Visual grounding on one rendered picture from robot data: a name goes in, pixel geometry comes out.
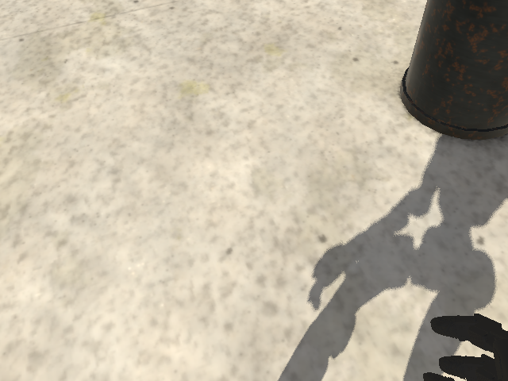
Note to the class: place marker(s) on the robot right hand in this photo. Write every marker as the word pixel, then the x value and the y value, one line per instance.
pixel 482 332

